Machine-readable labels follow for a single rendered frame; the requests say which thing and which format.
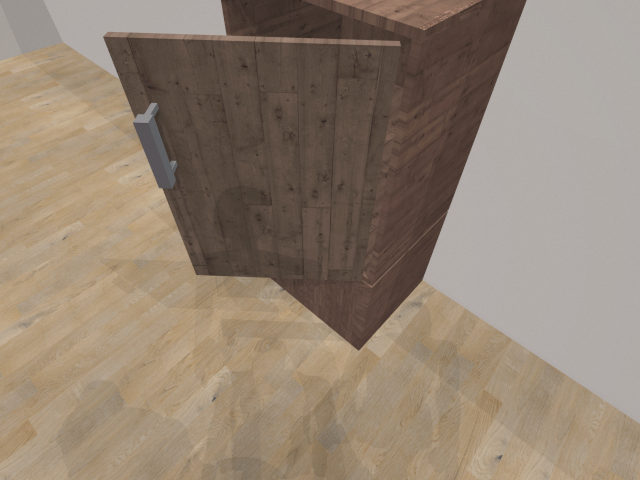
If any handle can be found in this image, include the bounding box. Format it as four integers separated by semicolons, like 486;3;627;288
133;103;178;189

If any cupboard door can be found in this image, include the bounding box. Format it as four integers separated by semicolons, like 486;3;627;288
103;32;401;281

